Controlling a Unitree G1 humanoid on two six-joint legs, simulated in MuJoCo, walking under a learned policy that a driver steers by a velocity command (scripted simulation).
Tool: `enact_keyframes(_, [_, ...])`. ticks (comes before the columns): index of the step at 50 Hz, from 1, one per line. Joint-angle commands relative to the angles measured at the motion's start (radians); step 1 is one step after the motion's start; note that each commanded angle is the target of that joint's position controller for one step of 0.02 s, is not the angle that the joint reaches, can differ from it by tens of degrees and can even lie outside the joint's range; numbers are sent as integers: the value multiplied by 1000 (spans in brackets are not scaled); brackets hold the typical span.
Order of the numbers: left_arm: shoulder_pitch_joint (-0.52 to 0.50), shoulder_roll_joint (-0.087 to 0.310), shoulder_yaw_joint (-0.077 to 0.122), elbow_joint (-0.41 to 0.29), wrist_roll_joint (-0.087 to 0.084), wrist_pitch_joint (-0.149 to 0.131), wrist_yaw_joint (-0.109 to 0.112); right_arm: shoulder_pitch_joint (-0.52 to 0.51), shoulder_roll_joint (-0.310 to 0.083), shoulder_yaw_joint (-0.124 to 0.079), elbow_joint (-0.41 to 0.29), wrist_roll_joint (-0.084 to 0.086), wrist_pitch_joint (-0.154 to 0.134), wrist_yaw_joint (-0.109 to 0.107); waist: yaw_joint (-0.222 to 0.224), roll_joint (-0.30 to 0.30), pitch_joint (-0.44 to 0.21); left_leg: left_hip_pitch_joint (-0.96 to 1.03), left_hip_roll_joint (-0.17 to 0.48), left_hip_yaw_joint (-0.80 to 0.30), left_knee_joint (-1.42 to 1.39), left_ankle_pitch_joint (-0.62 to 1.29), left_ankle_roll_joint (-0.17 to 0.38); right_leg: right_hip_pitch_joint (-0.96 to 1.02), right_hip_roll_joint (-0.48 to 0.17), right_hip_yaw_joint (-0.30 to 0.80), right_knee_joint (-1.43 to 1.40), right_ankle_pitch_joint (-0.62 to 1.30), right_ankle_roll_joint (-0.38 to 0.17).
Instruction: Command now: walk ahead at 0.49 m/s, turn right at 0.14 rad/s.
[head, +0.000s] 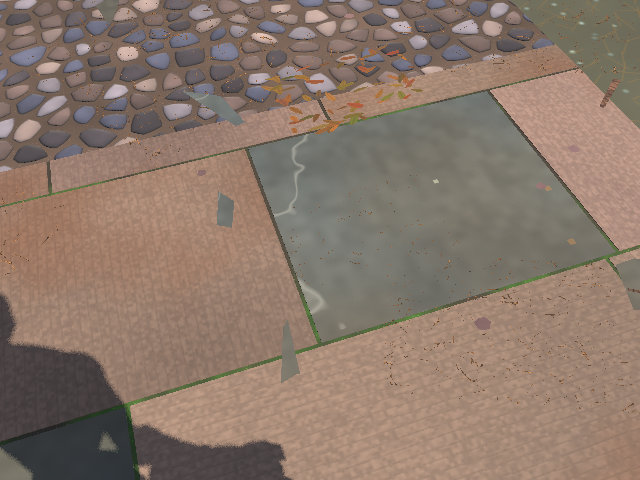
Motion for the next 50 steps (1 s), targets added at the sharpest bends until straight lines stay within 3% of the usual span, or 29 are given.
enact_keyframes(1, [21,111,34,-35,4,-32,6,16,-80,-23,-67,-7,-1,3,2,-107,-93,-186,59,-47,-30,94,-9,203,-266,292,-281,224,-210])
enact_keyframes(5, [47,134,39,12,0,-44,20,-97,-48,-11,-102,-23,14,2,12,-73,-11,-244,55,-37,-237,267,-44,153,-240,181,-330,301,-197])
enact_keyframes(9, [109,164,45,50,-8,-37,31,-252,-22,6,-136,-11,-2,24,73,-72,29,-170,0,5,-521,477,-29,148,-213,113,-347,222,-154])
enact_keyframes(12, [163,184,51,88,-18,-29,32,-321,-38,3,-165,-4,-7,40,93,-73,50,-186,-17,-12,-615,471,-1,250,-263,134,-317,200,-145])
enact_keyframes(15, [176,196,58,113,-20,-13,39,-322,-62,-6,-179,-8,-10,52,72,-83,34,-169,-38,-8,-666,357,40,366,-303,147,-241,312,-117])
enact_keyframes(16, [169,204,60,116,-18,-7,41,-287,-76,-12,-173,-10,-10,52,50,-99,8,-109,-61,12,-671,309,55,386,-298,141,-191,438,-104])
enact_keyframes(17, [154,209,60,117,-15,-1,43,-204,-99,-26,-153,-12,-9,48,0,-107,-50,17,-98,48,-685,288,78,388,-272,118,-80,612,-86])
enact_keyframes(18, [153,186,49,115,-8,5,47,-53,-142,-48,-112,-14,-7,38,-71,-92,-154,244,-104,57,-674,313,110,320,-218,77,115,669,-56])
enact_keyframes(19, [211,121,23,94,20,1,49,104,-226,-68,-91,-25,-3,30,-97,47,-322,595,102,-180,-615,361,195,68,-140,37,457,361,-13])
enact_keyframes(20, [330,23,-6,97,2,-19,38,147,-252,-72,-68,-20,-2,39,-42,297,-450,855,277,-675,-789,54,334,-271,33,93,757,-360,41])
enact_keyframes(21, [230,134,17,101,-21,-35,31,139,-157,-47,-76,-6,-2,38,-91,177,-389,825,255,-712,-876,-99,290,-384,-17,186,849,-379,30])
enact_keyframes(22, [119,172,27,63,-39,-43,28,58,-132,-37,-85,-7,-1,33,-83,111,-234,687,231,-568,-894,-68,250,-441,-68,147,843,-286,22])
enact_keyframes(23, [63,161,23,50,-29,-46,33,-8,-119,-31,-95,-16,1,30,-55,22,-146,538,199,-464,-912,45,235,-417,-115,117,798,-200,22])
enact_keyframes(24, [49,150,26,46,-13,-44,36,-50,-100,-26,-98,-27,-1,30,-22,17,-95,423,168,-389,-935,152,233,-375,-149,114,738,-144,26])
enact_keyframes(25, [76,138,27,53,-10,-36,36,-70,-79,-20,-101,-36,-5,31,11,42,-91,357,140,-340,-961,207,228,-311,-173,122,706,-108,29])
enact_keyframes(27, [115,105,22,70,-10,-17,39,-77,-75,-20,-91,-28,-16,31,36,57,-85,298,118,-267,-1009,262,242,-269,-182,108,654,-84,45])
enact_keyframes(30, [36,87,16,46,2,-6,44,-53,-106,-29,-64,-23,-19,21,28,32,-32,273,114,-188,-1059,334,254,-334,-197,97,522,21,77])
enact_keyframes(35, [-124,57,2,15,0,-24,29,5,-132,-34,-28,-10,-4,6,-30,25,4,309,66,-70,-1067,356,204,-305,-163,58,207,275,87])
enact_keyframes(40, [-245,68,1,-27,-12,-37,2,79,-150,-42,21,-1,20,3,-67,33,37,440,126,-86,-1012,356,195,-315,-132,50,68,245,60])
enact_keyframes(43, [-206,98,12,-25,-10,-44,-9,63,-168,-51,32,4,36,-5,-24,55,11,512,155,-96,-926,505,169,-240,-107,36,24,132,17])
enact_keyframes(44, [-128,118,24,-3,-7,-46,-7,40,-173,-51,30,5,41,-8,27,59,-35,508,133,-71,-834,660,151,-122,-77,5,-4,124,-4])
enact_keyframes(45, [21,164,49,44,-3,-45,1,37,-148,-41,28,0,45,-10,94,40,-135,456,79,-29,-656,745,124,96,-60,-10,-9,140,-35])
enact_keyframes(46, [204,238,70,78,6,-42,12,46,-94,-17,3,-24,44,-13,157,-71,-293,259,18,18,-344,501,83,404,-236,186,29,171,-101])
enact_keyframes(47, [238,314,83,96,6,-38,9,172,19,16,-15,-20,20,-4,82,-337,-392,-151,-174,6,-16,-167,18,715,-440,666,-80,-35,-268])
enact_keyframes(48, [237,208,58,90,-9,-37,9,110,-87,-5,-1,1,-1,3,134,-239,-373,-277,-130,-116,98,-234,24,702,-430,743,-162,-195,-258])
enact_keyframes(49, [165,170,44,81,-7,-38,12,13,-135,-19,-32,22,-14,9,128,-185,-228,-337,-78,-99,108,-147,37,584,-397,596,-180,-170,-213])
enact_keyframes(50, [101,153,37,73,-1,-36,13,-41,-125,-17,-44,16,-19,6,101,-106,-155,-310,-29,-70,66,-54,37,452,-358,486,-199,-76,-189])
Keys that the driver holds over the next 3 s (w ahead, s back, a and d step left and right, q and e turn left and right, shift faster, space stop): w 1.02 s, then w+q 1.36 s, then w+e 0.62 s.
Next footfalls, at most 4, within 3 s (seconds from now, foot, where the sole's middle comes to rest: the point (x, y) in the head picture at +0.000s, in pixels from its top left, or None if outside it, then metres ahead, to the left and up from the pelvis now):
0.36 left None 0.40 0.14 -0.77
0.92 right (377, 372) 0.69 -0.10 -0.77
1.46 left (268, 271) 0.97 0.16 -0.77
1.94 right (307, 175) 1.30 0.05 -0.77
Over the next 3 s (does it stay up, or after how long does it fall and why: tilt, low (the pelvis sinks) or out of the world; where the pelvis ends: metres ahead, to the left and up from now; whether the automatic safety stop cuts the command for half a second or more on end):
stays up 1.55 0.45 -0.02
